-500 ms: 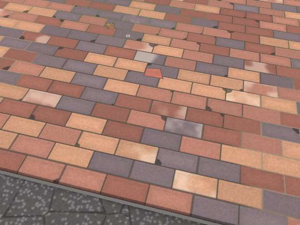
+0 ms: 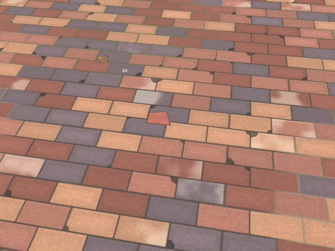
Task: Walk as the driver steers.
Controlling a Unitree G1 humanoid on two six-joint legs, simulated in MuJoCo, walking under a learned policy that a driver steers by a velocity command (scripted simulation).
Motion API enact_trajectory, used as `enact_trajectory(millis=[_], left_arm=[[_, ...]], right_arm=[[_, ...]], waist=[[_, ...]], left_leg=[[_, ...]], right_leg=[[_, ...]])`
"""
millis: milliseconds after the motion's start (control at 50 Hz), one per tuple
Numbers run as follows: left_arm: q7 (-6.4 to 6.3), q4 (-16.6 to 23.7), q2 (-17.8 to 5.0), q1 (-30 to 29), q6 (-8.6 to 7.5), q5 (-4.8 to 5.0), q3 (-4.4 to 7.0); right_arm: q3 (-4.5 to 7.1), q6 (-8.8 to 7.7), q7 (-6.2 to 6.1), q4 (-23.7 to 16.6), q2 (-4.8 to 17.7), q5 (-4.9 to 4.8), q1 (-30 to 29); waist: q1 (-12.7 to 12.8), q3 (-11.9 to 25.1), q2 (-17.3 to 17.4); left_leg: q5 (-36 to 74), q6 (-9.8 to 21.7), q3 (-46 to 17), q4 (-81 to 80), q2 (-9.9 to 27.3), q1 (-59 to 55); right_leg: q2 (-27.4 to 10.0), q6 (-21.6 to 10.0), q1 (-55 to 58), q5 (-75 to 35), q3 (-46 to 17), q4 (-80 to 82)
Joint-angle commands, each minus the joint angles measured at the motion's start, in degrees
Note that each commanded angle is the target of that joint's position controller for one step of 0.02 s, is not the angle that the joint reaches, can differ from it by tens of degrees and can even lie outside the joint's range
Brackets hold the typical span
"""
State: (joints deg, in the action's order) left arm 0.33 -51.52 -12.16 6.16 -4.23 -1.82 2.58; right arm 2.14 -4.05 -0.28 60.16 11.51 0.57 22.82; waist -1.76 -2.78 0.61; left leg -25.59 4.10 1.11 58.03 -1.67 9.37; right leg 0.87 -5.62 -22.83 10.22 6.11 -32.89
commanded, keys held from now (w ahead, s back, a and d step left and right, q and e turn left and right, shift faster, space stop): w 0.34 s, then no key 0.08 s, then e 0.38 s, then w+e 0.20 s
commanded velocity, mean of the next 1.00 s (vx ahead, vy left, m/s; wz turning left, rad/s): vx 0.32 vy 0.00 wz -0.22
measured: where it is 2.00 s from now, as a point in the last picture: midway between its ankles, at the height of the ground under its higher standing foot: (226, 177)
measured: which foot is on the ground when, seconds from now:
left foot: up 0.00-0.46, down 0.48-1.00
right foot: down 0.00-0.48, up 0.50-1.00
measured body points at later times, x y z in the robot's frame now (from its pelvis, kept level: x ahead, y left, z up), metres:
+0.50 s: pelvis +0.27 +0.03 +0.01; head +0.31 +0.03 +0.46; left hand +0.19 +0.25 -0.13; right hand +0.46 -0.18 -0.10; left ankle +0.41 +0.09 -0.68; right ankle +0.09 -0.07 -0.69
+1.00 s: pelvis +0.36 +0.03 +0.07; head +0.36 +0.02 +0.52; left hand +0.53 +0.24 -0.05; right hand +0.36 -0.25 -0.06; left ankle +0.41 +0.10 -0.68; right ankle +0.34 -0.10 -0.64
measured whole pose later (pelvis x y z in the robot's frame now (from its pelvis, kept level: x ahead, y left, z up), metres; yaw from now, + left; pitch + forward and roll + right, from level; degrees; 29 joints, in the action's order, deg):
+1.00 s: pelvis +0.36 +0.03 +0.07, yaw -16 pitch +1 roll +0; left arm 3.4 -47.0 -12.1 12.4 4.1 -2.1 4.8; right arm 3.7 -1.4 -1.6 48.7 13.9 1.8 15.7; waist -1.0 1.2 1.5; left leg -10.0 4.0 20.7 21.4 5.1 12.5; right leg -3.8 -1.5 -23.6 21.0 5.0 -45.2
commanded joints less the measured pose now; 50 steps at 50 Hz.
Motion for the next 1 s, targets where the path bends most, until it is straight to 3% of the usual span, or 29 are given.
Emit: enact_trajectory(millis=[20,60,120,220,260,300,340,380,400,420,440,460,480,500,520,540,560,580,620,660,740,800,880,1000], left_arm=[[0.04,-2.03,-6.40,10.75,0.34,0.89,1.92],[-0.34,-3.30,-2.74,9.66,-0.27,0.77,0.66],[-0.54,-6.04,-4.36,14.34,-1.51,1.06,0.83],[-0.86,-8.78,-4.38,22.67,-1.91,0.65,0.38],[-1.09,-9.33,-3.92,24.33,-1.73,0.51,-0.01],[-1.43,-9.15,-3.68,25.00,-1.61,0.47,-0.33],[-1.72,-8.69,-3.26,23.65,-1.44,0.80,-0.54],[-1.53,-9.10,-4.16,24.32,-1.24,0.94,-0.65],[-1.36,-9.54,-4.96,24.67,-1.09,0.89,-0.63],[-1.42,-9.85,-5.50,25.08,-1.00,0.98,-0.52],[-1.57,-10.01,-5.80,24.91,-0.81,0.66,-0.39],[-1.40,-9.52,-7.16,22.41,-0.71,1.38,0.07],[-1.27,-7.66,-5.63,22.13,-1.11,2.54,-0.26],[-1.09,-5.58,2.82,31.50,-0.51,5.09,-1.69],[-1.68,-6.83,-4.83,28.36,0.42,1.85,0.68],[-1.85,-4.88,-3.43,23.99,1.19,1.87,1.07],[-2.02,-3.68,-2.28,20.78,1.59,0.99,1.04],[-1.90,-3.33,-2.64,18.83,2.22,0.59,1.70],[-1.63,-2.73,-1.95,20.19,3.98,0.37,2.11],[-1.54,-2.07,-0.65,20.25,5.12,0.97,2.10],[-1.27,0.79,-1.99,15.02,7.06,-0.13,2.58],[-0.55,3.40,-2.91,10.38,7.96,-0.54,2.62],[1.55,6.75,-4.78,5.87,8.16,-0.68,3.06],[3.94,9.13,-4.42,4.00,7.18,0.03,3.17]], right_arm=[[1.31,-1.07,0.47,-5.20,5.42,0.36,-2.49],[1.16,0.10,1.26,-5.09,3.65,1.39,-1.62],[1.01,1.68,1.92,-5.92,2.18,1.73,-2.83],[0.55,2.60,1.40,-11.82,1.91,1.92,-16.25],[0.09,2.67,1.36,-14.83,1.81,2.21,-20.81],[-0.55,2.80,1.64,-17.08,1.77,2.06,-23.85],[-1.52,2.97,2.20,-18.72,0.61,1.46,-26.23],[-2.18,2.95,1.83,-18.40,-0.99,0.88,-25.01],[-2.13,2.80,1.14,-17.58,-0.89,0.88,-21.96],[-1.73,2.34,0.39,-16.42,0.21,0.80,-18.05],[-0.95,1.48,-0.14,-14.16,1.79,0.34,-10.49],[-0.20,0.27,-0.27,-11.82,3.34,-0.03,-2.20],[1.33,-0.94,-0.24,-10.17,8.52,1.53,4.09],[3.19,-0.84,0.05,-9.80,16.05,1.63,4.06],[3.35,-0.07,0.22,-11.92,13.80,-1.02,0.24],[2.20,-0.11,0.07,-12.61,9.80,-0.62,-7.01],[1.21,-0.16,-0.10,-12.67,5.40,-0.16,-10.02],[0.68,-0.40,-0.64,-12.07,3.12,-0.04,-10.87],[0.54,-0.20,-1.44,-10.97,2.02,0.25,-9.79],[0.95,-0.59,-1.58,-11.44,3.67,0.97,-9.14],[1.15,0.21,-2.34,-13.09,5.06,0.96,-9.61],[1.53,1.20,-2.74,-13.53,6.43,0.81,-8.33],[2.89,2.04,-1.99,-13.98,9.95,1.00,-6.02],[4.19,2.24,-1.29,-14.42,12.24,1.41,-6.73]], waist=[[3.84,2.72,-2.12],[0.45,0.33,-3.74],[-0.57,0.23,-3.72],[2.28,-2.19,-3.78],[2.26,-2.98,-2.28],[2.60,-3.54,-2.21],[2.50,-4.18,-2.38],[2.51,-3.64,-3.86],[1.63,-1.59,-5.67],[0.48,1.27,-7.16],[-2.14,4.89,-8.72],[-6.53,8.49,-8.84],[-8.10,15.14,-5.82],[-1.75,24.67,14.89],[-1.94,26.99,2.78],[1.29,18.05,1.66],[2.21,9.68,-1.39],[2.84,5.19,-0.30],[4.88,3.35,1.64],[5.45,4.59,2.11],[4.51,4.89,5.51],[2.86,4.36,5.65],[0.66,4.90,5.75],[0.41,2.90,4.90]], left_leg=[[6.52,1.39,-3.45,19.62,4.15,28.66],[10.32,0.40,-2.97,15.83,6.36,23.86],[11.92,-1.06,-1.03,16.69,6.61,26.19],[11.39,-2.54,1.78,25.00,8.46,45.96],[10.56,-2.53,2.08,23.71,9.22,50.61],[11.23,-2.53,3.88,17.39,9.37,50.47],[14.83,-1.93,4.48,3.08,8.87,41.20],[13.90,-0.26,8.57,-5.13,5.00,31.82],[12.71,1.25,10.44,-6.59,2.30,27.20],[11.57,2.52,11.28,-8.36,-0.48,23.17],[12.11,3.40,9.34,-12.12,-2.05,17.20],[21.05,3.90,6.67,-22.11,-1.24,7.31],[34.67,5.19,-3.03,-27.00,7.63,-8.19],[65.89,16.38,-31.66,-32.28,31.41,-23.92],[69.62,15.88,-32.00,-33.91,27.66,-15.87],[62.09,15.22,-22.42,-33.99,26.39,-8.25],[54.16,12.64,-16.02,-36.43,23.57,-1.27],[48.89,10.00,-10.58,-38.66,20.62,3.08],[45.77,7.33,-3.63,-41.20,18.28,7.82],[45.69,7.75,-0.08,-42.29,18.00,8.06],[28.37,8.43,3.43,-45.24,17.98,6.26],[19.30,8.73,3.59,-46.78,19.62,4.09],[-3.61,8.14,0.21,-51.27,23.44,-0.21],[-11.64,5.44,4.15,-52.24,23.82,0.33]], right_leg=[[-19.07,-9.17,21.97,7.02,-28.24,20.66],[-14.27,-5.90,14.03,1.57,-19.77,23.23],[-12.94,-6.69,12.86,-8.98,-14.81,23.68],[-13.26,-8.65,20.16,-8.36,-14.55,25.48],[-12.89,-8.21,21.66,-7.68,-13.86,26.03],[-11.88,-7.92,21.92,-10.20,-11.95,27.43],[-11.20,-6.87,19.00,-14.72,-9.12,29.92],[-11.90,-6.04,20.69,-37.35,-5.86,28.29],[-11.95,-5.03,23.65,-54.78,-3.90,23.46],[-12.16,-3.61,27.10,-68.34,-3.21,17.16],[-12.24,-1.95,29.54,-72.63,-4.23,8.13],[-11.02,-0.11,28.00,-66.49,-3.64,-2.78],[-7.94,1.54,18.34,-42.12,-3.81,-16.30],[4.86,4.04,-0.74,20.01,-1.61,-42.45],[1.99,2.97,1.89,16.70,-11.32,-49.02],[0.19,3.14,-1.30,14.83,-10.49,-50.97],[-2.16,2.85,-4.30,14.16,-8.64,-48.82],[-3.83,2.57,-4.76,12.03,-9.22,-45.59],[-4.06,2.88,-1.83,10.05,-8.67,-41.66],[-2.88,3.66,-1.41,10.02,-7.22,-38.49],[-3.89,5.09,-5.65,7.12,-5.49,-30.55],[-4.91,6.17,-7.53,5.88,-4.55,-24.81],[-5.45,5.56,-9.47,7.83,-2.92,-18.98],[-3.94,2.83,-2.83,13.33,0.77,-8.71]])
Next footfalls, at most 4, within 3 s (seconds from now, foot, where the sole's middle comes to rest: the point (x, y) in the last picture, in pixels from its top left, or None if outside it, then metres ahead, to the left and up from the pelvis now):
0.48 left None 0.45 0.10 -0.71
1.12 right None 0.36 -0.10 -0.71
1.54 left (196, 176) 0.76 -0.09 -0.71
2.00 right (264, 164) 0.81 -0.40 -0.71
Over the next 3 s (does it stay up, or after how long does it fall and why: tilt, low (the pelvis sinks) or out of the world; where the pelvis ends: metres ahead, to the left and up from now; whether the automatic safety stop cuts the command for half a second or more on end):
stays up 1.27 -0.39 0.05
